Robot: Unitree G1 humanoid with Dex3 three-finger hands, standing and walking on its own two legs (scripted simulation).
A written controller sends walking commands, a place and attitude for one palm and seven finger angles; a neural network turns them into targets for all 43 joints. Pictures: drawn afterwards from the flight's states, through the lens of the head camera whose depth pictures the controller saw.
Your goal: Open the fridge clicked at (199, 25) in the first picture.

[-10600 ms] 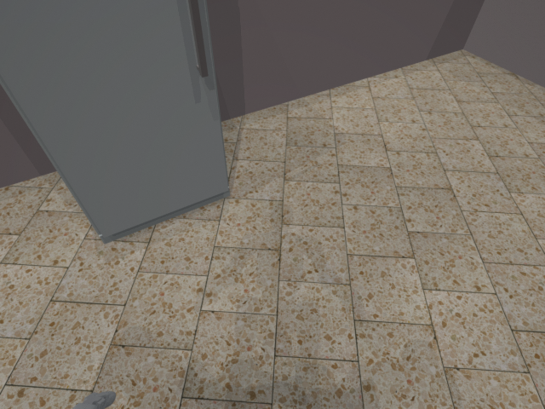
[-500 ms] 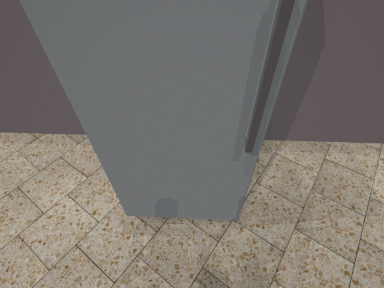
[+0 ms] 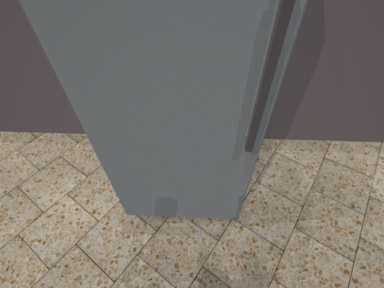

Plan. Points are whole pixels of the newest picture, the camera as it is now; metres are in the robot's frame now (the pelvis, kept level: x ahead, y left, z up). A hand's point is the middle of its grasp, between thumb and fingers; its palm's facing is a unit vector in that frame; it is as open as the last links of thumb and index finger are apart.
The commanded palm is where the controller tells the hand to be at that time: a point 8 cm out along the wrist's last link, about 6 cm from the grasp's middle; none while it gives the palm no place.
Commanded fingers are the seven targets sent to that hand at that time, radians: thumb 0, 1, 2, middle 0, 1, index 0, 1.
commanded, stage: look again from close up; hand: right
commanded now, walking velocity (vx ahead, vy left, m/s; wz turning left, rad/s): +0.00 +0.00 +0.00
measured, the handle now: (263, 80) +0.54 -0.14 +0.16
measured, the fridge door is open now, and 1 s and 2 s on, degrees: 0 0 0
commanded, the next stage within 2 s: shuffle to correct the standing spot in 0.70 s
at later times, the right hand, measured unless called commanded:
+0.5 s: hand out of the picture -0.02 -0.17 -0.18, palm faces +0.04 +0.98 -0.18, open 7.4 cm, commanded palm none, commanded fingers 0.00 -0.90 -0.90 0.20 0.30 0.20 0.30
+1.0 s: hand out of the picture -0.02 -0.17 -0.19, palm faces +0.05 +0.99 -0.15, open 7.4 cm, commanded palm none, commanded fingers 0.00 -0.90 -0.90 0.20 0.30 0.20 0.30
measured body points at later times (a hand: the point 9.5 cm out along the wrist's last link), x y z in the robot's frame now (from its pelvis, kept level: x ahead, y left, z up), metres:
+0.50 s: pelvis +0.00 +0.00 +0.00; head +0.01 -0.01 +0.45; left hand +0.02 +0.23 -0.15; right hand -0.02 -0.23 -0.17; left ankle -0.04 +0.13 -0.74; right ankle +0.05 -0.12 -0.74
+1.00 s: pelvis +0.01 +0.00 +0.00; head +0.01 -0.02 +0.45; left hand +0.02 +0.22 -0.16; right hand -0.02 -0.22 -0.17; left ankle -0.04 +0.13 -0.74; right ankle +0.05 -0.12 -0.74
